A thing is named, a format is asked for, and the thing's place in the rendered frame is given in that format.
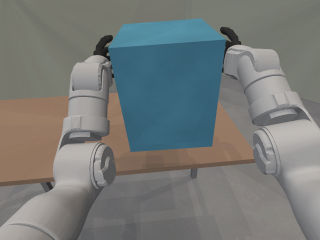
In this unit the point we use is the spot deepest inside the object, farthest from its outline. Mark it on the left robot hand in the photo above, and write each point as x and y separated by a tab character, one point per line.
101	50

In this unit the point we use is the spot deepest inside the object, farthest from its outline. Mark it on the robot left upper arm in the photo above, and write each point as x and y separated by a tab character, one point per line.
81	171

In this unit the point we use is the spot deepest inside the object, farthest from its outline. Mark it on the carton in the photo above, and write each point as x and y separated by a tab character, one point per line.
168	76

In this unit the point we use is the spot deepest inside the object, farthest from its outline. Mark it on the right robot hand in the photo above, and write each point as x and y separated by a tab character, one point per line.
232	36

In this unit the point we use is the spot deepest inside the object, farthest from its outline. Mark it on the robot left forearm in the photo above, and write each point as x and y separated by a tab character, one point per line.
88	103

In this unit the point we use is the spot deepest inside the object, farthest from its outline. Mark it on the table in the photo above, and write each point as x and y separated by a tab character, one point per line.
31	129

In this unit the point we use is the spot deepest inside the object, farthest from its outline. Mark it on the robot right forearm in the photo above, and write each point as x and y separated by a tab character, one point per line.
270	98

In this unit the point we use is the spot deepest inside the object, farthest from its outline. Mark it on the robot right upper arm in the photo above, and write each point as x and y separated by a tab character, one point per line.
290	151

